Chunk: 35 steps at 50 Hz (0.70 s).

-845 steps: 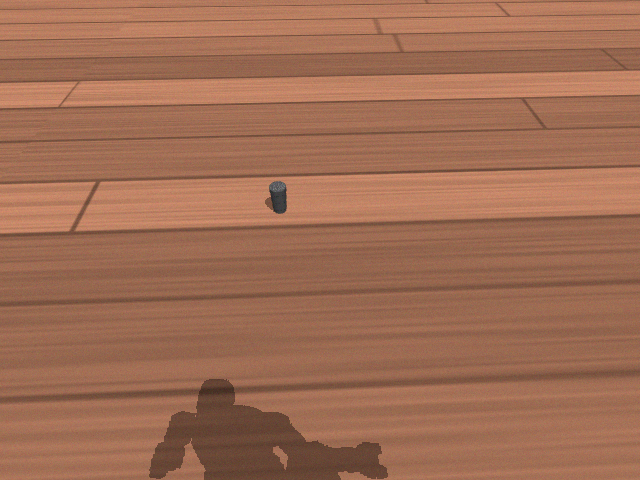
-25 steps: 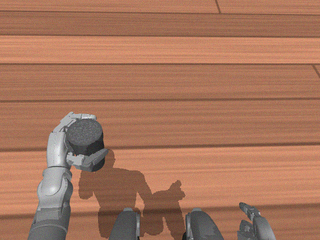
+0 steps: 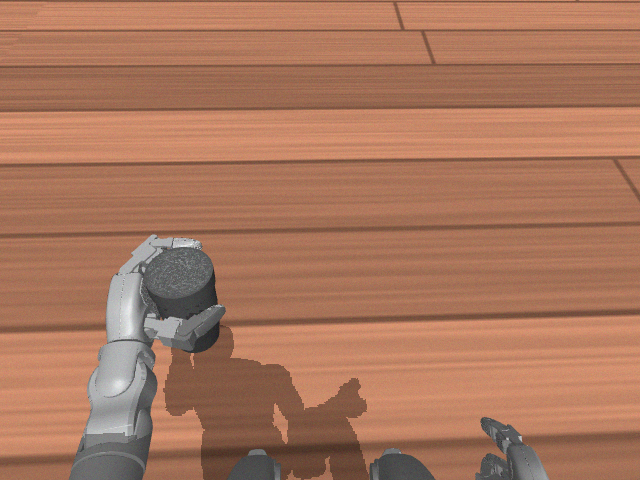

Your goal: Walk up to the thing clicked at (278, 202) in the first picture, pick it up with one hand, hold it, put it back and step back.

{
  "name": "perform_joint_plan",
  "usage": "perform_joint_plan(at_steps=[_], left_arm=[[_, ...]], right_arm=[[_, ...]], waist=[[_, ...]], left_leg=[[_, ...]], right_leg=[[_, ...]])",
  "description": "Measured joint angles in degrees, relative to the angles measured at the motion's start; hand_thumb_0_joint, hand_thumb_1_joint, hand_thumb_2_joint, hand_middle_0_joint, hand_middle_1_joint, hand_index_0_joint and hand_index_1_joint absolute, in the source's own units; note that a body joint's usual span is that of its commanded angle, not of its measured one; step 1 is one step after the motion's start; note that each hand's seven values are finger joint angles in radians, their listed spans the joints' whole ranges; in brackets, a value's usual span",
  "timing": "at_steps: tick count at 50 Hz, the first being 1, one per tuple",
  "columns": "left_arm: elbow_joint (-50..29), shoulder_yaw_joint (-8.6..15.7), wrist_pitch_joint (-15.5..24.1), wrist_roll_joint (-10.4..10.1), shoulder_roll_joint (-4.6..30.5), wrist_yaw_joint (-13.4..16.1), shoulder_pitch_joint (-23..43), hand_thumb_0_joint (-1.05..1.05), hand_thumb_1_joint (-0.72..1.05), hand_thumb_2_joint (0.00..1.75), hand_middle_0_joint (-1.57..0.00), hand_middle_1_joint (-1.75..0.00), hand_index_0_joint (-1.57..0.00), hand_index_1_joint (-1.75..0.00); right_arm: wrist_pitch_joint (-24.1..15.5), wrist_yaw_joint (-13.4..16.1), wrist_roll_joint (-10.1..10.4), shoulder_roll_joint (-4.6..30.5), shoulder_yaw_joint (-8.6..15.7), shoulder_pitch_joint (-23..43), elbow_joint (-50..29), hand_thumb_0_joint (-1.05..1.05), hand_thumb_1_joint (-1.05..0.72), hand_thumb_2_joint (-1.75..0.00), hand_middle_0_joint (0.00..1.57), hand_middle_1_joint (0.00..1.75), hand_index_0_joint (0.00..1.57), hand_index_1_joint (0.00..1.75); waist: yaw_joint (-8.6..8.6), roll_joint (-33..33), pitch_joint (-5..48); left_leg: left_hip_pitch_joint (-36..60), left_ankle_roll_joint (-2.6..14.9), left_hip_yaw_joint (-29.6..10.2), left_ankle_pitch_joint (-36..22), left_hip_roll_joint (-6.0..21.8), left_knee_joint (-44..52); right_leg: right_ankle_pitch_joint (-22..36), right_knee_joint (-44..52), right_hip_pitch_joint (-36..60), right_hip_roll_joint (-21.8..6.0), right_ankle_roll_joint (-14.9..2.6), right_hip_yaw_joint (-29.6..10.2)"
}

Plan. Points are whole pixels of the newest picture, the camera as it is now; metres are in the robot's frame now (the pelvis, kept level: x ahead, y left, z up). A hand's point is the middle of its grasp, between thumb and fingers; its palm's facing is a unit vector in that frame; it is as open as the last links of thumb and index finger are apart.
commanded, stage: lift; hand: left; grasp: from the side
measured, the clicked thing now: (189, 305) +0.33 +0.18 +0.01
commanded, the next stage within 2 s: hold in 0.24 s
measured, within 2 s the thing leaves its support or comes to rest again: neither
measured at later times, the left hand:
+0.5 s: hand (182, 285) +0.34 +0.17 +0.06, palm faces +0.08 -1.00 -0.01, open 10.3 cm
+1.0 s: hand (177, 283) +0.33 +0.17 +0.07, palm faces +0.08 -1.00 -0.02, open 10.3 cm
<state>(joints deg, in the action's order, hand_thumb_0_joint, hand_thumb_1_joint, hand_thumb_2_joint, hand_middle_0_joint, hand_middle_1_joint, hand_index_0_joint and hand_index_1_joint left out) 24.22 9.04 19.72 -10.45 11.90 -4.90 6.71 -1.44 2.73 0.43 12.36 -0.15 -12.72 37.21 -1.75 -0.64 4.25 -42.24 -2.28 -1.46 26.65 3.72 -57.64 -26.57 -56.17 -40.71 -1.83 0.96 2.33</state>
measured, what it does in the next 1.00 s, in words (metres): stands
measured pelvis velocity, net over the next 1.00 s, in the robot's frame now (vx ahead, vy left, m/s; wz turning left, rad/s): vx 0.01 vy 0.01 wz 0.00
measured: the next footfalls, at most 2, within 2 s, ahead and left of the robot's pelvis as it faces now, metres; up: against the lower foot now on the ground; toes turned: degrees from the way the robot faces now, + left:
none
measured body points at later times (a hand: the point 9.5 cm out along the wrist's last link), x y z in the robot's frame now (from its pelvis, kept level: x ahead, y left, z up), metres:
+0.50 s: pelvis +0.01 +0.00 +0.02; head +0.06 +0.01 +0.46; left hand +0.33 +0.23 +0.06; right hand +0.13 -0.24 -0.09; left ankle +0.02 +0.14 -0.68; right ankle +0.01 -0.13 -0.68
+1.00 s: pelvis +0.01 +0.01 +0.03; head +0.04 +0.01 +0.47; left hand +0.32 +0.23 +0.08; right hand +0.13 -0.24 -0.08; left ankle +0.02 +0.14 -0.68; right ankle +0.01 -0.13 -0.68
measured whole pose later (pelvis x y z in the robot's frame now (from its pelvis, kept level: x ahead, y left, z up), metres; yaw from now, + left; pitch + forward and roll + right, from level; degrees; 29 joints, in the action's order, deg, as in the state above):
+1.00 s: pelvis +0.01 +0.01 +0.03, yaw +0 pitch +5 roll -1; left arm 24.4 7.6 19.5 -9.5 11.0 -3.6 5.9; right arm -0.2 2.5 0.3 11.9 0.2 -13.2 38.2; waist -1.3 -0.5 1.4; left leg -29.5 -1.8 -0.4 23.4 3.4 -47.9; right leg -23.0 -46.2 -28.1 -2.0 1.5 1.8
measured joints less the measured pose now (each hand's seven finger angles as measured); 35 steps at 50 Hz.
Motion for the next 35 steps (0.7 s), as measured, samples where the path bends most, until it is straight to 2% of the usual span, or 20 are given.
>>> perform_joint_plan(at_steps=[22, 35], left_arm=[[1.39, -0.01, 0.75, -0.02, -0.49, -0.27, -0.13, 0.04, -0.31, 1.02, -0.78, -0.97, -0.65, -0.96], [0.11, -0.65, 0.29, 0.79, -0.5, 0.69, -0.86, 0.04, -0.31, 1.02, -0.78, -0.97, -0.65, -0.96]], right_arm=[[1.03, 0.23, -0.19, -0.17, 0.29, -0.55, 0.66, 0.01, -0.91, -0.9, 0.2, 0.3, 0.2, 0.3], [1.43, 0.05, -0.28, -0.42, 0.29, -0.65, 0.68, 0.01, -0.92, -0.9, 0.2, 0.3, 0.2, 0.3]], waist=[[-0.03, 0.14, -1.6], [0.24, 0.2, -2.29]], left_leg=[[7.28, 0.13, 0.72, -1.38, 0.01, 5.47], [10.15, 0.31, 1.0, -2.11, -0.14, 7.51]], right_leg=[[1.57, 5.49, 7.07, 0.09, 0.19, -0.39], [2.45, 7.71, 9.97, -0.02, 0.39, -0.55]])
